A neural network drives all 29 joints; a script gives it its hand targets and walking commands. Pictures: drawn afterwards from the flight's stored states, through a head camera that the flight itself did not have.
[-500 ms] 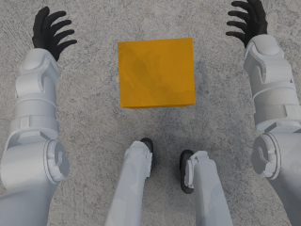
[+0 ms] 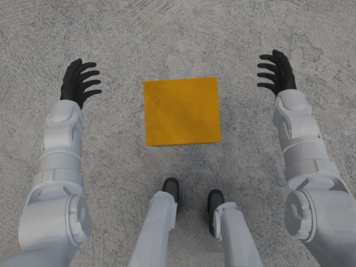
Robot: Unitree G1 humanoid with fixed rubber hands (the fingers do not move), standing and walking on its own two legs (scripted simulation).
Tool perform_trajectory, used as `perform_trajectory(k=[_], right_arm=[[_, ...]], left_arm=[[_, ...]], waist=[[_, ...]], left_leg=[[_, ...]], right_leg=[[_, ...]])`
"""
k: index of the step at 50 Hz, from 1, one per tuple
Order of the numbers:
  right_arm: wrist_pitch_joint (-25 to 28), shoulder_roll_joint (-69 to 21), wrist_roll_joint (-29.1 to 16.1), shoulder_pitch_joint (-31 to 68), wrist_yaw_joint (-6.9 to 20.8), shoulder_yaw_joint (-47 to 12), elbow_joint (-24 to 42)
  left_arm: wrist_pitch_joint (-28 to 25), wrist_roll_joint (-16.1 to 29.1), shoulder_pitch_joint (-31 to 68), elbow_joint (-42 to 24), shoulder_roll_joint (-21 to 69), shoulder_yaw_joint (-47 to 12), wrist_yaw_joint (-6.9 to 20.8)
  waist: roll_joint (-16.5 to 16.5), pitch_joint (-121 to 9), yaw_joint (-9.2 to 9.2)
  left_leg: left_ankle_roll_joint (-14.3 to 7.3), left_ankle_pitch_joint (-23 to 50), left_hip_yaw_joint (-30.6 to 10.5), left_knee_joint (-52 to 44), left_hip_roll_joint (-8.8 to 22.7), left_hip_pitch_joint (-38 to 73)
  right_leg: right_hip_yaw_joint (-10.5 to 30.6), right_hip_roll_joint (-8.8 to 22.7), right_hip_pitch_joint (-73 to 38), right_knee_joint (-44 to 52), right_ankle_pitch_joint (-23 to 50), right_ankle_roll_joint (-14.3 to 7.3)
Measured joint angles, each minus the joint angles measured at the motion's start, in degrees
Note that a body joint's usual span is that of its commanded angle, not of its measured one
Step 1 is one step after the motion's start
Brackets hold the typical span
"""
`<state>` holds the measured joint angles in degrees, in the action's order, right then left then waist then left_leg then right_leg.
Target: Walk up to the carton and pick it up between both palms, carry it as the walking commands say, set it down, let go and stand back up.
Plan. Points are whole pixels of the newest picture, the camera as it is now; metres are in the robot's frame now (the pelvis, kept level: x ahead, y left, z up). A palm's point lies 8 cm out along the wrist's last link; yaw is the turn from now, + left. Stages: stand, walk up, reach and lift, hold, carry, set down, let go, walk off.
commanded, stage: let go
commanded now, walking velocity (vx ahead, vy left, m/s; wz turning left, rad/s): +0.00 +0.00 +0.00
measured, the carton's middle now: (181, 116) +0.47 +0.07 -0.55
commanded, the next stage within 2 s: stand in 1.16 s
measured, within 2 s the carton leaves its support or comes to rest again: neither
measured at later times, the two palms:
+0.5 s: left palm (50, 187) +0.26 +0.25 +0.00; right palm (351, 184) +0.32 -0.20 -0.01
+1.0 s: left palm (64, 222) +0.23 +0.21 +0.03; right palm out of the picture +0.24 -0.25 +0.03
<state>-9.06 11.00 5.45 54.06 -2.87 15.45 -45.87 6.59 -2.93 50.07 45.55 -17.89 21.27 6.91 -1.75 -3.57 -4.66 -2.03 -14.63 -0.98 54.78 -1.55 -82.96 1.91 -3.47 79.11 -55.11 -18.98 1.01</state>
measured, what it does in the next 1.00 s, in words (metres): rises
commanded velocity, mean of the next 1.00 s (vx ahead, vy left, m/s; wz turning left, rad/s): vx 0.00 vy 0.00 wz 0.00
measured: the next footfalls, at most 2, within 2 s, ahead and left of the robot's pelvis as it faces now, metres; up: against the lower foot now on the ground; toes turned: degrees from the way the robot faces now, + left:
none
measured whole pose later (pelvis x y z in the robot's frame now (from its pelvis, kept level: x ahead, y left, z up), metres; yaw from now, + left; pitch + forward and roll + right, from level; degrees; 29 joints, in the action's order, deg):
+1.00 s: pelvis +0.07 -0.03 +0.10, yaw +3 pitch -4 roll +1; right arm -7.6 11.9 0.5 -13.0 4.1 1.9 -24.0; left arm 8.0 -1.2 -12.6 24.1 -11.7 2.7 4.1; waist -1.7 5.0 0.9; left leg -0.2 -13.6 -2.7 24.4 -2.1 -6.5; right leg 1.6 -2.0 3.0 -25.4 -18.1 -2.0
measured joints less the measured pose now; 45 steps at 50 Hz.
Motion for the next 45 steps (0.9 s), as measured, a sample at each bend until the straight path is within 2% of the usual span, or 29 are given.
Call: perform_trajectory(k=[5,9,19,30,37,45], right_arm=[[-0.32,-1.58,-0.67,-12.38,-1.37,-2.07,8.67],[0.09,-2.20,-1.40,-22.62,-0.89,-3.88,12.42],[4.80,-2.11,-2.84,-39.78,2.67,-6.81,12.31],[7.24,-0.97,-4.07,-58.53,4.37,-10.70,17.98],[6.44,0.20,-5.00,-66.04,5.67,-12.25,20.32],[3.18,0.69,-5.04,-67.25,6.94,-13.12,20.89]], left_arm=[[0.39,1.19,-11.05,-7.38,0.12,-4.19,1.08],[0.01,1.94,-20.19,-9.86,0.27,-7.04,1.55],[-3.65,4.08,-38.19,-11.78,2.86,-12.46,-0.34],[-5.54,3.92,-58.45,-20.18,6.31,-17.40,-2.38],[-4.18,3.01,-64.43,-21.63,5.95,-18.70,-2.96],[-0.58,2.18,-63.53,-21.12,6.10,-18.75,-2.87]], waist=[[0.31,-0.30,0.51],[0.46,-0.47,0.87],[1.34,-0.18,1.99],[2.04,4.25,2.86],[1.43,6.33,4.03],[0.36,7.90,5.24]], left_leg=[[-0.14,0.12,-0.36,-3.25,-0.20,6.09],[-0.19,0.45,-0.49,-7.20,-0.51,13.97],[-0.11,0.68,-0.76,-15.48,-1.24,33.96],[0.46,0.92,-0.94,-24.34,-1.12,56.39],[1.16,1.60,-1.43,-29.76,-0.90,69.07],[1.73,1.22,-1.74,-30.63,-0.65,75.20]], right_leg=[[-0.03,0.18,-6.39,3.81,0.35,-0.05],[0.18,0.53,-14.34,7.93,0.78,-0.07],[0.36,1.49,-34.33,16.13,0.96,-0.45],[0.61,1.71,-56.53,24.87,1.41,-1.39],[0.28,1.70,-69.06,29.91,1.92,-2.19],[-0.20,1.52,-74.95,30.14,1.17,-2.93]])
